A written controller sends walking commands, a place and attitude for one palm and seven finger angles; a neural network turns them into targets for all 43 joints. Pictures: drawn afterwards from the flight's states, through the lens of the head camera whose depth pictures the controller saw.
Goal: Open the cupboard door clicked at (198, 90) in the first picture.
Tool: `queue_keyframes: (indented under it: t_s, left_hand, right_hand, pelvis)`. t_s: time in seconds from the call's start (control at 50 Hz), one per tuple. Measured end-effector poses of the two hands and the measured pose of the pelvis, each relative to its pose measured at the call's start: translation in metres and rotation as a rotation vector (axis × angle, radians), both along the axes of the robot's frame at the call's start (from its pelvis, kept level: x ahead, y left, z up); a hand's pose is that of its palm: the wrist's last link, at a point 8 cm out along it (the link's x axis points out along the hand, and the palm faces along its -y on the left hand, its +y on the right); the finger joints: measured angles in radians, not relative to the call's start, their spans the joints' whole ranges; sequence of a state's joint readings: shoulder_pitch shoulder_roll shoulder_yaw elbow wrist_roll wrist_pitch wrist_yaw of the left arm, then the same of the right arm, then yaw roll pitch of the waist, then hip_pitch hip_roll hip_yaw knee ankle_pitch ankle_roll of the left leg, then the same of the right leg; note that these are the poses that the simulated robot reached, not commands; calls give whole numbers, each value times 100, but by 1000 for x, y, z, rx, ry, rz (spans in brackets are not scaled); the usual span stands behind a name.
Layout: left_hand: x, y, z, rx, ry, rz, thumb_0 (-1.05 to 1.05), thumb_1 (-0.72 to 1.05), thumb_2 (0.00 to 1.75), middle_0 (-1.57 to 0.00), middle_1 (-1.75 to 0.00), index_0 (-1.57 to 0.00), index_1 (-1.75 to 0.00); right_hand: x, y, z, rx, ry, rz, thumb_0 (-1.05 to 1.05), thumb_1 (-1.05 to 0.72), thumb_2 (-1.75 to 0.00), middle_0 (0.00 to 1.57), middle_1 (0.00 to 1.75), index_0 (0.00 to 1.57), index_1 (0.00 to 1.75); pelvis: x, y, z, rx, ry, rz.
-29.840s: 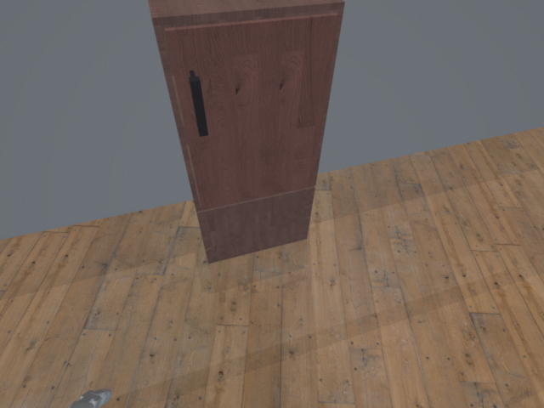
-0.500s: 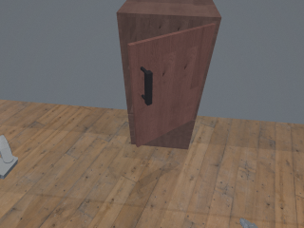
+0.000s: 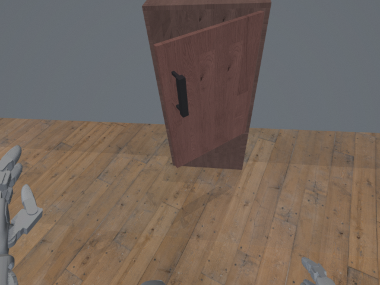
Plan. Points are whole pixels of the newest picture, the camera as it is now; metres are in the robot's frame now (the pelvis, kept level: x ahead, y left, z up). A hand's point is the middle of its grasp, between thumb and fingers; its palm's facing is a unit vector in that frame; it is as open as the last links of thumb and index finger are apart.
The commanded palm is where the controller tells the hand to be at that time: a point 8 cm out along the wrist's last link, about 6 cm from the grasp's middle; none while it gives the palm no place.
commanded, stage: let the arm hang, fingers relaxed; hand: left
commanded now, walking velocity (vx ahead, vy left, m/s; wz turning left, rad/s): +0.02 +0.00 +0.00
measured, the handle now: (179, 94) +0.69 +0.08 +0.02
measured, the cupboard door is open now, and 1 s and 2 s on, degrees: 39 39 39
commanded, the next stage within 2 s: look to check the result in 1.18 s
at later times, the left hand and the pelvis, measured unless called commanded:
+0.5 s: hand out of the picture -0.01 +0.24 -0.19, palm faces +0.09 -0.98 -0.18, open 6.9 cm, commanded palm none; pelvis +0.00 +0.06 -0.01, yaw +3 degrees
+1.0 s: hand out of the picture -0.01 +0.24 -0.18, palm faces +0.04 -0.98 -0.18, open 7.4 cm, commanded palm none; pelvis +0.01 +0.08 -0.01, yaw +1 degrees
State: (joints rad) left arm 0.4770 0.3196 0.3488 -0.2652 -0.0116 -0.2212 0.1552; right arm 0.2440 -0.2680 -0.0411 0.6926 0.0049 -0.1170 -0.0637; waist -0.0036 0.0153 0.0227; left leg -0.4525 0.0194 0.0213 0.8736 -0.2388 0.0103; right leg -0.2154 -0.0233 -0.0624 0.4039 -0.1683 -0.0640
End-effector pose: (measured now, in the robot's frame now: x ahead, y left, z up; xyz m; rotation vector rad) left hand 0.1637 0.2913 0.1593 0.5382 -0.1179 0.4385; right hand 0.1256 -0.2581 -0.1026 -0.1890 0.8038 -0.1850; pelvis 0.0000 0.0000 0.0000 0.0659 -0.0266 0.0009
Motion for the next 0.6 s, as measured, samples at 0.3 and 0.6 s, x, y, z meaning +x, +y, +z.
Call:
queue_keyframes:
  t_s: [0.3,0.6]
  left_hand:
    - [-41,2,-258,-455,944,33,0,91,90,-19,-30,-20,-29]
    - [-215,9,-313,-668,1463,253,-1,95,89,-20,-30,-20,-29]
  right_hand:
    - [-2,66,-40,39,188,114,1,-91,-90,20,30,19,30]
    - [-86,89,-39,4,496,28,0,-93,-90,21,30,20,30]
  pelvis:
    - [5,42,-24,-51,7,35]
    - [-3,68,-9,-79,-15,42]
